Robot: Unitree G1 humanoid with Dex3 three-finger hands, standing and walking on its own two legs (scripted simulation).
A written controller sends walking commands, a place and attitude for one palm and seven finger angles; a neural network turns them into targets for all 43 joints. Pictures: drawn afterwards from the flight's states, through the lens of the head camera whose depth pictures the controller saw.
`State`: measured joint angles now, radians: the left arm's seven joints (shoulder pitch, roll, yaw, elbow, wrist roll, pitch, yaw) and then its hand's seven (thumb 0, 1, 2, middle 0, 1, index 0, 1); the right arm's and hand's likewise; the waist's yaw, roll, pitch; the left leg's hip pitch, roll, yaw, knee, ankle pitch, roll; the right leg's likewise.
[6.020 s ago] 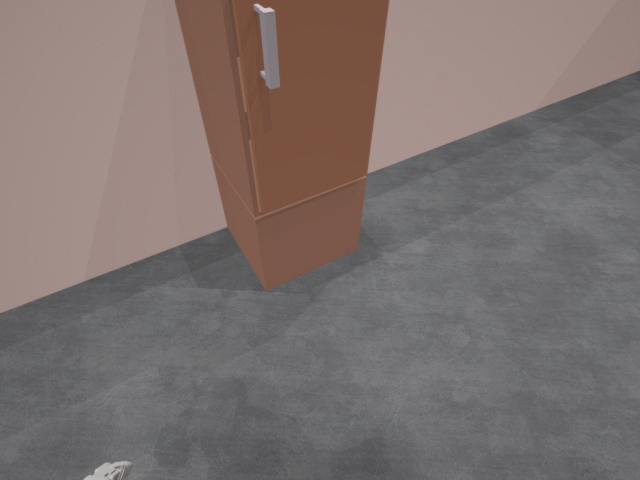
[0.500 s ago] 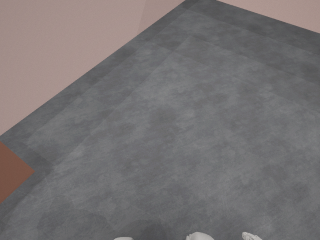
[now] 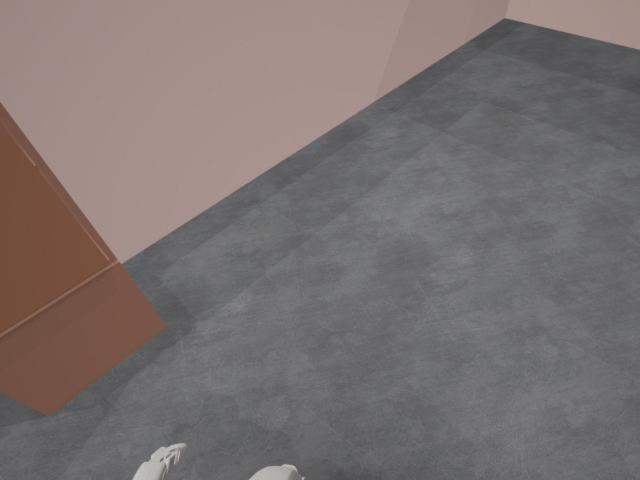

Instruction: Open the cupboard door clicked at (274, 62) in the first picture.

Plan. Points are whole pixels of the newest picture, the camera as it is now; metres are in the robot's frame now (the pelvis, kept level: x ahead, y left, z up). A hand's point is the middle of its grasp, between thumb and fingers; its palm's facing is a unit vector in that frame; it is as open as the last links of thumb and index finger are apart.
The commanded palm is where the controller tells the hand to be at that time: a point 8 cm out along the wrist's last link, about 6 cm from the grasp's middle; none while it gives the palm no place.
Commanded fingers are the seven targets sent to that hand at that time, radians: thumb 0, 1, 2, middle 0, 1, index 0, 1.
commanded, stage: turn to face it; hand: left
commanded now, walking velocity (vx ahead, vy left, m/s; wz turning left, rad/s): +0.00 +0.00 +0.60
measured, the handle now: out of the picture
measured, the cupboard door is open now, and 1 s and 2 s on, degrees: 0 0 0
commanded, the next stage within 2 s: take the last steps up to it in 1.08 s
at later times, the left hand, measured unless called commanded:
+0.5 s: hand out of the picture -0.05 +0.29 -0.18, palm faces +0.36 -0.90 -0.25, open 7.4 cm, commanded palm none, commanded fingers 0.00 0.90 0.90 -0.20 -0.30 -0.20 -0.30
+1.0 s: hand out of the picture -0.03 +0.24 -0.13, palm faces +0.54 -0.79 -0.30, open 7.4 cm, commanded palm none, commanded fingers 0.00 0.90 0.90 -0.20 -0.30 -0.20 -0.30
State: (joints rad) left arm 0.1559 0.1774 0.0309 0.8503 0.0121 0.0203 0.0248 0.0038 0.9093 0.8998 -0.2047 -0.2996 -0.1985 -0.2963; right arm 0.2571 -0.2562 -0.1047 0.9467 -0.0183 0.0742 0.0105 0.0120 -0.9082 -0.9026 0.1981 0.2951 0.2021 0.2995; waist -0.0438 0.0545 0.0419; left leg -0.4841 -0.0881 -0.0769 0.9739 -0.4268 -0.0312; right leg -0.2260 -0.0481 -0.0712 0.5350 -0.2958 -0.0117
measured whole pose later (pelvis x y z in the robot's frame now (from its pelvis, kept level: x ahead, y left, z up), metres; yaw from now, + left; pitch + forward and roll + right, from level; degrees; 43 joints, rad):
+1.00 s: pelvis -0.03 +0.01 +0.00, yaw +34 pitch -1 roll +1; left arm 0.16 0.18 0.03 0.86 0.01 0.02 0.03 0.00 0.91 0.90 -0.20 -0.30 -0.20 -0.30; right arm 0.26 -0.25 -0.10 0.95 -0.02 0.07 0.00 0.01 -0.91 -0.90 0.20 0.30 0.20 0.30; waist -0.04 0.06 0.04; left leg -0.46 -0.10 -0.10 0.96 -0.43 -0.03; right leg -0.23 -0.03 -0.06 0.54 -0.30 -0.02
